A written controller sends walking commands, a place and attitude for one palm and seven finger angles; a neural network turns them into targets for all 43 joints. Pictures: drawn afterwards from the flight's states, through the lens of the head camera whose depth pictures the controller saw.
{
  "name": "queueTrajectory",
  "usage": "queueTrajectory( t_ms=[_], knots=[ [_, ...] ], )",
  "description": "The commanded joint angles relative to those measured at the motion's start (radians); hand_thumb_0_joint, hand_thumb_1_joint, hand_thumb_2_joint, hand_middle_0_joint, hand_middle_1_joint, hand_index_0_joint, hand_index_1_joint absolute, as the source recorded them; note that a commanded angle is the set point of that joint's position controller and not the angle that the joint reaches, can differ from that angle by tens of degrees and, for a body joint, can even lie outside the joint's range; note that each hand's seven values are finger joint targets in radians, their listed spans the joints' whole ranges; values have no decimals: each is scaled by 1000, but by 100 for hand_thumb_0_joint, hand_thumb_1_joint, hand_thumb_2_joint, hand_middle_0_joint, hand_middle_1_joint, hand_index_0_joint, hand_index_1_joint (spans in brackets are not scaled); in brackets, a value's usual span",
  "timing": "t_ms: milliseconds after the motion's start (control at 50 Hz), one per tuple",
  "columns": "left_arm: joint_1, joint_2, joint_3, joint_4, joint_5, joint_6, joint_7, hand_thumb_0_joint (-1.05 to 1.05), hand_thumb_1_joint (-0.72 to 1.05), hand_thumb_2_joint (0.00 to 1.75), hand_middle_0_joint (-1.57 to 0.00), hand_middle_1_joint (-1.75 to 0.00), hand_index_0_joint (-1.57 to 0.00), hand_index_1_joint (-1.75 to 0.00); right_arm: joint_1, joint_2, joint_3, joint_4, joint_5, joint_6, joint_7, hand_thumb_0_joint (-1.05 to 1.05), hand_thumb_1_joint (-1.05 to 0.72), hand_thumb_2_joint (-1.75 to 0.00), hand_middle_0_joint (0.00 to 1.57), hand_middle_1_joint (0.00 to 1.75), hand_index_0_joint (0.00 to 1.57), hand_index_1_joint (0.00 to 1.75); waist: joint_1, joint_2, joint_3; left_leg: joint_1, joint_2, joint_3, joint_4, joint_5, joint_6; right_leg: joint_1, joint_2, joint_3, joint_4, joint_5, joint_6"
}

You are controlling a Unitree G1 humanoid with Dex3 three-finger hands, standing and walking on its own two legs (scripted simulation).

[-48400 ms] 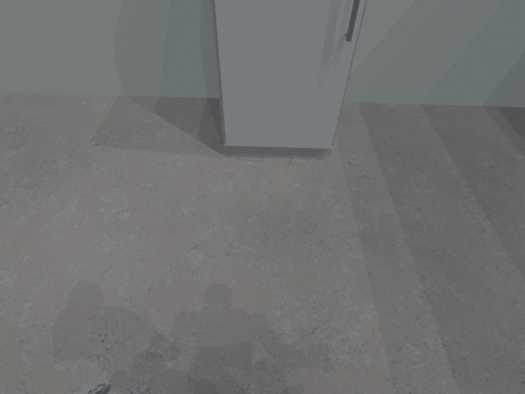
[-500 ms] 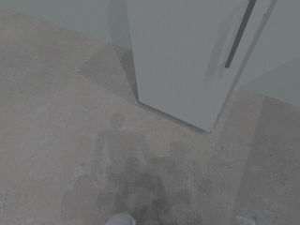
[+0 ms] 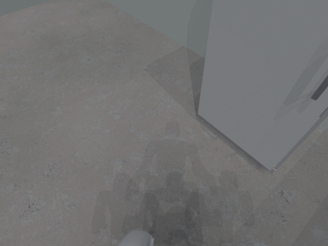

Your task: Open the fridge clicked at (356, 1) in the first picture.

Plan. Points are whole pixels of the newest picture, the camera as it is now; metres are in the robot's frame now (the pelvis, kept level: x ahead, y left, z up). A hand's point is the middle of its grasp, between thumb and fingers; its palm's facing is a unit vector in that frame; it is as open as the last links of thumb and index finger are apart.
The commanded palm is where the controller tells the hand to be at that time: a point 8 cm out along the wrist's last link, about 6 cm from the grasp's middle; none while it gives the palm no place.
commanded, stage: walk to a spot facing it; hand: right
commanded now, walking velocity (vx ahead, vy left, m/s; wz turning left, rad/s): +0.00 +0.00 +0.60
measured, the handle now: out of the picture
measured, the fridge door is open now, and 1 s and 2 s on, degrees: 0 0 0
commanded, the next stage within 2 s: turn to face it in 1.08 s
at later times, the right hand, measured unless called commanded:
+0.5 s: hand out of the picture +0.13 -0.18 -0.16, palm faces -0.26 +0.94 -0.21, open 7.4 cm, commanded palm none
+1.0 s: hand (176, 156) +0.42 +0.00 -0.16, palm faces -0.66 +0.74 -0.14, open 7.4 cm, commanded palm none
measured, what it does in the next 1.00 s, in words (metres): walks ahead, turning left: left foot, then right foot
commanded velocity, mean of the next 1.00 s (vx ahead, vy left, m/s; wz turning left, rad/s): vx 0.20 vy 0.00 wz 0.60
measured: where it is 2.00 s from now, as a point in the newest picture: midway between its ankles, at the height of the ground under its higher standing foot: (153, 222)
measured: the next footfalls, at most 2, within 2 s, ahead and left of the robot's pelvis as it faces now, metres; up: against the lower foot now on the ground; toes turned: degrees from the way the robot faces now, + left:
left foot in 0.22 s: +0.01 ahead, +0.14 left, +0.00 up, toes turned +12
right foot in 0.56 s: +0.14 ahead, -0.10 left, +0.00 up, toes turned +15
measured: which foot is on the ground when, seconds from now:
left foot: up 0.00-0.20, down 0.22-0.56, up 0.58-1.00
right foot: down 0.00-0.22, up 0.24-0.54, down 0.56-1.00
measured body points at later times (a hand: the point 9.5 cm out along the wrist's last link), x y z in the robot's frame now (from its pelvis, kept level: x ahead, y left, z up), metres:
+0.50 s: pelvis +0.03 +0.00 +0.00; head +0.05 +0.00 +0.45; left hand +0.03 +0.28 -0.13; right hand +0.14 -0.23 -0.15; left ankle -0.02 +0.13 -0.73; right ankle +0.08 -0.11 -0.70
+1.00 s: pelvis +0.17 +0.03 +0.00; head +0.23 +0.05 +0.44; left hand -0.06 +0.13 -0.13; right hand +0.45 -0.04 -0.14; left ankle +0.20 +0.20 -0.70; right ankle +0.10 -0.11 -0.73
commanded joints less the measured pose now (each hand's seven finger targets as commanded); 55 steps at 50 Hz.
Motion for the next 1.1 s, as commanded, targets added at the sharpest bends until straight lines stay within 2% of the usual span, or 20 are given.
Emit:
queueTrajectory(
  t_ms=[0,100,160,180,200,220,280,440,500,520,540,560,620,680,880,980,1020,1040,1060,1080],
  knots=[
    [21,199,62,-48,0,-22,22,0,90,90,-20,-30,-20,-30,-54,-46,-12,-108,7,-30,17,0,-90,-90,20,30,20,30,3,-214,-85,-6,44,62,-50,14,-10,125,-224,116,-261,315,-104],
    [69,224,84,-17,-2,-12,13,0,90,90,-20,-30,-20,-30,-68,-34,-2,-115,7,-40,7,0,-90,-90,20,30,20,30,27,-226,-110,114,24,112,-301,17,12,158,-270,67,-188,433,-106],
    [35,228,94,-25,-14,-4,5,0,90,90,-20,-30,-20,-30,31,-72,-10,-86,5,-49,-3,0,-90,-90,20,30,20,30,-24,-166,-146,315,24,112,-583,253,40,87,-238,-10,-47,343,-28],
    [34,198,91,-40,-23,-2,-5,0,90,90,-20,-30,-20,-30,81,-138,-21,-71,0,-60,-14,0,-90,-90,20,30,20,30,-47,-31,-180,468,146,-43,-658,380,85,-42,-178,-61,95,201,25],
    [-36,112,70,-92,-25,0,-10,0,90,90,-20,-30,-20,-30,152,-235,-41,-47,-7,-69,-27,0,-90,-90,20,30,20,30,-88,257,-149,563,378,-344,-705,583,192,-302,-22,-130,306,-303,82],
    [-85,131,67,-116,-21,14,-8,0,90,90,-20,-30,-20,-30,197,-266,-42,-36,5,-67,-34,0,-90,-90,20,30,20,30,-116,182,-132,496,417,-386,-704,526,263,-349,-2,8,460,-341,76],
    [-106,160,79,-100,-14,13,-17,0,90,90,-20,-30,-20,-30,73,-180,-35,-60,2,-68,-49,0,-90,-90,20,30,20,30,-49,193,-89,418,297,-351,-763,59,246,-397,-38,98,546,-164,78],
    [-97,124,82,-115,-15,-10,-38,0,90,90,-20,-30,-20,-30,69,-196,-40,-61,-11,-92,-26,0,-90,-90,20,30,20,30,-27,163,-11,152,234,-354,-801,-141,237,-124,36,42,208,-126,74],
    [93,136,77,-59,-18,-40,-20,0,90,90,-20,-30,-20,-30,12,-159,-37,-73,-5,-87,-18,0,-90,-90,20,30,20,30,62,87,-65,-18,135,-293,-635,-145,172,238,68,24,-107,-49,61],
    [213,217,91,-21,-7,-53,-2,0,90,90,-20,-30,-20,-30,9,-85,-20,-93,0,-83,-10,0,-90,-90,20,30,20,30,111,-146,-109,-165,17,-187,-388,-145,115,402,-90,222,-269,-274,18],
    [302,320,108,-7,13,-59,9,0,90,90,-20,-30,-20,-30,-8,-28,-6,-132,8,-83,0,0,-90,-90,20,30,20,30,132,-417,-98,-339,-75,11,-55,-195,55,435,-386,618,-429,-524,-86],
    [265,311,98,-10,8,-60,12,0,90,90,-20,-30,-20,-30,-65,-71,-16,-146,-6,-89,11,0,-90,-90,20,30,20,30,113,-256,-51,-340,36,-66,74,-94,70,298,-449,707,-493,-575,-143],
    [88,192,60,-44,1,-74,6,0,90,90,-20,-30,-20,-30,-19,-61,-24,-85,-15,-89,35,0,-90,-90,20,30,20,30,2,-114,38,-279,108,-9,185,147,43,147,-299,343,-451,-238,-83],
    [149,140,44,-1,-11,-86,14,0,90,90,-20,-30,-20,-30,-2,-14,-5,-60,-8,-75,39,0,-90,-90,20,30,20,30,4,-170,-23,-258,96,40,136,238,25,270,-215,87,-368,233,-57],
    [284,111,45,100,0,-73,19,0,90,90,-20,-30,-20,-30,-248,11,15,-105,-2,-68,33,0,-90,-90,20,30,20,30,55,-155,37,-215,84,115,-222,303,59,364,-247,-92,-314,572,-75],
    [236,153,59,94,-11,-57,23,0,90,90,-20,-30,-20,-30,-112,-26,7,-88,1,-81,13,0,-90,-90,20,30,20,30,-28,-182,-65,59,-17,183,-375,227,117,389,-253,-161,-39,1086,-48],
    [149,170,64,57,-37,-56,7,0,90,90,-20,-30,-20,-30,174,-106,-16,-2,-3,-100,-2,0,-90,-90,20,30,20,30,-167,-127,-221,544,14,148,-504,438,154,143,-195,-195,338,877,12],
    [158,97,56,23,-59,-52,1,0,90,90,-20,-30,-20,-30,266,-207,-34,18,4,-112,-18,0,-90,-90,20,30,20,30,-176,92,-329,845,329,-264,-508,815,289,-220,-36,-171,678,-116,71],
    [116,95,56,-5,-51,-49,11,0,90,90,-20,-30,-20,-30,270,-255,-39,21,30,-111,-30,0,-90,-90,20,30,20,30,-159,94,-328,801,462,-432,-552,1109,372,-346,18,-42,888,-393,82],
    [112,93,58,-25,-39,-39,17,0,90,90,-20,-30,-20,-30,206,-234,-40,-13,26,-103,-44,0,-90,-90,20,30,20,30,-122,85,-272,669,445,-415,-587,1022,358,-370,-10,80,916,-295,78]
  ],
)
